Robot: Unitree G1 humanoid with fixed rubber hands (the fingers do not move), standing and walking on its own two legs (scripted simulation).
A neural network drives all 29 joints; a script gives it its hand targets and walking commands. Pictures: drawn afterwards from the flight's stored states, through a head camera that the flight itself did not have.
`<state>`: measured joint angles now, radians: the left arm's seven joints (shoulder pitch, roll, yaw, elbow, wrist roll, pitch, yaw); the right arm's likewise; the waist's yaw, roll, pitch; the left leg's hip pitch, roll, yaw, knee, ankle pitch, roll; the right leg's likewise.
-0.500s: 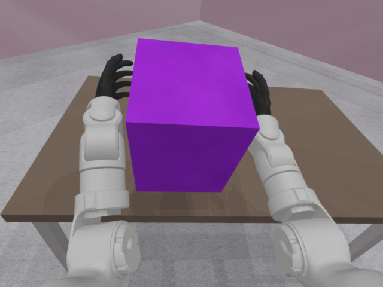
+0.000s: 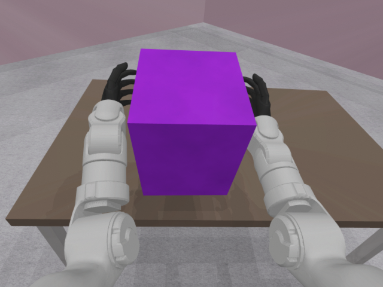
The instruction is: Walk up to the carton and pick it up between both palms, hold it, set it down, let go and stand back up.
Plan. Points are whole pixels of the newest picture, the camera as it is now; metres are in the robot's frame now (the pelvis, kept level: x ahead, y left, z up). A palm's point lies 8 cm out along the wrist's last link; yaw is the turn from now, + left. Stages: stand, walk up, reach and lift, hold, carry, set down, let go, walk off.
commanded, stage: set down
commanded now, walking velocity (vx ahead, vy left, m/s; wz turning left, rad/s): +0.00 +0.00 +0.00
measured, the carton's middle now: (187, 127) +0.42 -0.02 +0.16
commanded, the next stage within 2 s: none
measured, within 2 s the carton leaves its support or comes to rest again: neither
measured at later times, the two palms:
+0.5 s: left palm (121, 109) +0.44 +0.12 +0.20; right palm (257, 122) +0.40 -0.17 +0.18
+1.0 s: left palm (126, 114) +0.45 +0.11 +0.17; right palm (255, 127) +0.40 -0.18 +0.16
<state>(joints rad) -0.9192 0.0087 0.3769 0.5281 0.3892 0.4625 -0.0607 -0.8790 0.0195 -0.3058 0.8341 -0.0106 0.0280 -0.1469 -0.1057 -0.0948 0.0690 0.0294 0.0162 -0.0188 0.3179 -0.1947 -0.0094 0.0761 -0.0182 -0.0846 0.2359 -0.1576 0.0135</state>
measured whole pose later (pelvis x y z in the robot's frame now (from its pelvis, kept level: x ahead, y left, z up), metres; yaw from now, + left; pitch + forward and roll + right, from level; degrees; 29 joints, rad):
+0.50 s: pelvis +0.01 +0.00 +0.00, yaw -1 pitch -5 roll -1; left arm -0.93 0.01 0.41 0.69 0.37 0.32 -0.04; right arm -0.86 0.04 -0.40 0.88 -0.13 -0.04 -0.14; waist -0.09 -0.07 0.04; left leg -0.02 0.02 0.01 0.30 -0.19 -0.01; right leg 0.01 -0.02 -0.07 0.24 -0.16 0.02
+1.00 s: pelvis +0.01 +0.00 +0.00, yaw -2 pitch -2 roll -1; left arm -0.96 0.00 0.46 0.81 0.37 0.25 -0.04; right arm -0.86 0.08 -0.52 0.89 -0.23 -0.04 -0.11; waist -0.08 -0.06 0.02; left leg -0.07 0.02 0.03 0.30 -0.19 0.00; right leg -0.05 -0.02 -0.07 0.24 -0.16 0.02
